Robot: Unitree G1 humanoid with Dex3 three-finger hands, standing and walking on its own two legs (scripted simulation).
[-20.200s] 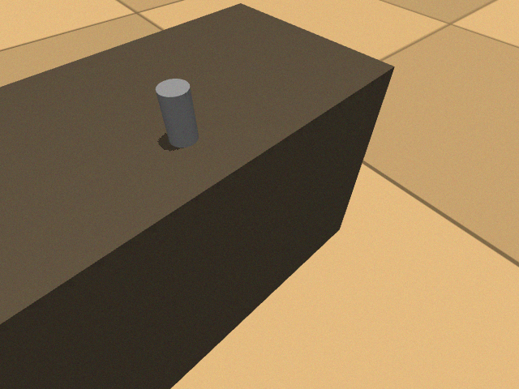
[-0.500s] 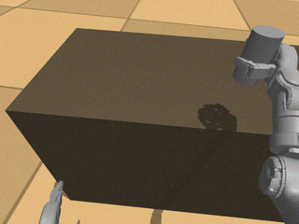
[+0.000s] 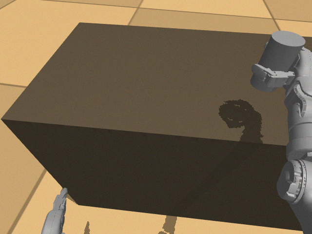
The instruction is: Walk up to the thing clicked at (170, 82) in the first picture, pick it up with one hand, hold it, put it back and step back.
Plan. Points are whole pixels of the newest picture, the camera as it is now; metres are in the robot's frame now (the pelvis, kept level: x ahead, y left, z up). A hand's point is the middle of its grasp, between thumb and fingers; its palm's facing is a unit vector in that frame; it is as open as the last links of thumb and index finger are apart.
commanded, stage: crouch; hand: right
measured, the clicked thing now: (274, 63) +0.46 -0.23 +0.22
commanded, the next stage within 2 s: lower in 0.46 s
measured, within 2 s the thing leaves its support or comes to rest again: rests again in 1.76 s
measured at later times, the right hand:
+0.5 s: hand (269, 68) +0.49 -0.24 +0.19, palm faces +0.23 +0.97 +0.01, open 9.2 cm
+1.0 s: hand (262, 82) +0.50 -0.25 +0.14, palm faces +0.24 +0.97 +0.02, open 9.2 cm
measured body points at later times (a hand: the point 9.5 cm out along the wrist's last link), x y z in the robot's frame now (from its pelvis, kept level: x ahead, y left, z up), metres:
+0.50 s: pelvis +0.01 -0.01 +0.00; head +0.05 -0.01 +0.45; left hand +0.16 +0.26 -0.07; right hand +0.47 -0.29 +0.19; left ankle +0.01 +0.14 -0.73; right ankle +0.01 -0.13 -0.73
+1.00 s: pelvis +0.00 -0.01 -0.01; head +0.06 -0.03 +0.44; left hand +0.14 +0.26 -0.08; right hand +0.48 -0.30 +0.14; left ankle +0.01 +0.14 -0.73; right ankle +0.01 -0.13 -0.73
